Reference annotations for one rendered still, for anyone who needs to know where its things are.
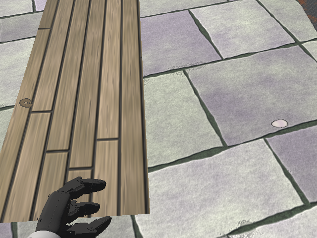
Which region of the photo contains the left robot hand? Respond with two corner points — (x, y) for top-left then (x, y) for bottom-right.
(35, 177), (112, 238)

